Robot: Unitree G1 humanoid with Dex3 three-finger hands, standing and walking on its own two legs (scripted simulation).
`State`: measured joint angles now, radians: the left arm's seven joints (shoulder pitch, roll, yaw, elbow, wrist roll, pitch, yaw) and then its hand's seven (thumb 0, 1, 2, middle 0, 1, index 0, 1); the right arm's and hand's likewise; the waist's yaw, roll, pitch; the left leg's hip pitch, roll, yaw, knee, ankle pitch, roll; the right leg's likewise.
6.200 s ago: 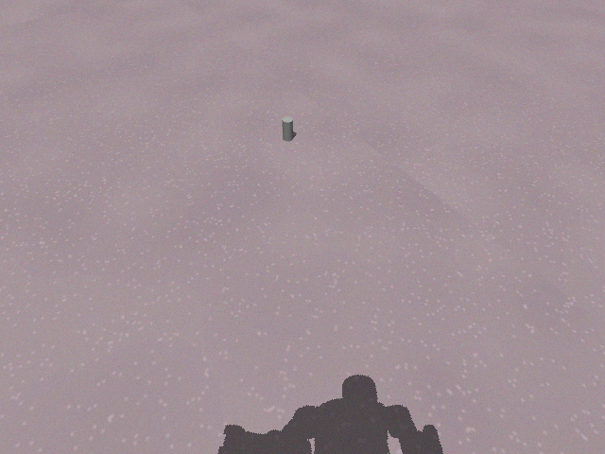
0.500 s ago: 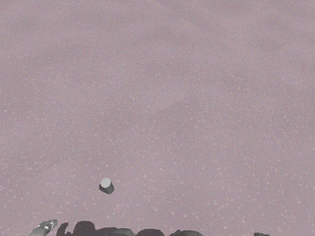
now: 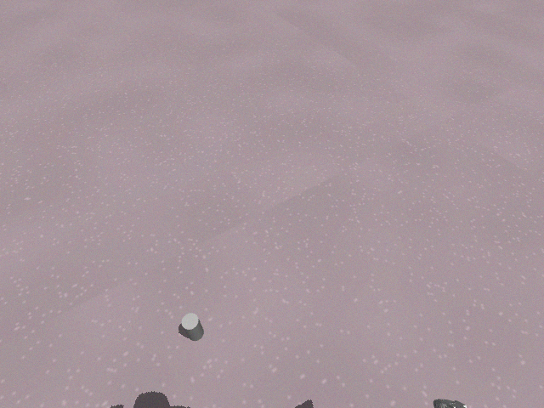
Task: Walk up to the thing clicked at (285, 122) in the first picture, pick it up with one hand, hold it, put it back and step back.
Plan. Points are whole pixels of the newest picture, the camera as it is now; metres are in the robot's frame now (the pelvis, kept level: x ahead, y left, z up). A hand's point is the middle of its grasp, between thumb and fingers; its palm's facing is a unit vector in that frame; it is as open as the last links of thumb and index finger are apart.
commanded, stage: walk up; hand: left
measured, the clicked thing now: (193, 327) +0.47 +0.28 -0.71
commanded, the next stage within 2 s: none
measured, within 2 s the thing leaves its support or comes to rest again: neither
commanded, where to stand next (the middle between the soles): +0.08 +0.02 m, yaw -1 degrees
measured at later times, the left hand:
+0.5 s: hand out of the picture +0.10 +0.27 -0.15, palm faces +0.00 -0.94 -0.33, open 7.4 cm
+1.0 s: hand out of the picture +0.10 +0.27 -0.16, palm faces +0.02 -0.93 -0.36, open 7.4 cm
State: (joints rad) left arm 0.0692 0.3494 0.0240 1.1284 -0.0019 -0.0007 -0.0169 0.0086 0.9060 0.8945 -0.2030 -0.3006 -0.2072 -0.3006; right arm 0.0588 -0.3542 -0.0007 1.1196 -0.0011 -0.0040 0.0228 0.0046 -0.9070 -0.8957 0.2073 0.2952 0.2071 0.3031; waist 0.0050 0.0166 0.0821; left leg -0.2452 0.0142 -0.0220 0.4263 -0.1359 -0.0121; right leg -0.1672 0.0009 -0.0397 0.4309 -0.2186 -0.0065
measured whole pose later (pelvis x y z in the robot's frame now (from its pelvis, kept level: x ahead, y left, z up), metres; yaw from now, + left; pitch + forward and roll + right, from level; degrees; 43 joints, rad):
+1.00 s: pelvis +0.00 +0.01 +0.00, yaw +1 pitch -2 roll -1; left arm 0.05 0.36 0.04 1.07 -0.01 0.01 0.01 0.01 0.91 0.89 -0.20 -0.30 -0.21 -0.30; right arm 0.02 -0.38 -0.04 1.07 0.01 0.04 0.02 0.00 -0.91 -0.90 0.21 0.30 0.21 0.30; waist 0.00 0.03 0.14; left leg -0.29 0.00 -0.03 0.47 -0.15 0.00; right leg -0.19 -0.01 -0.05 0.45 -0.23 0.01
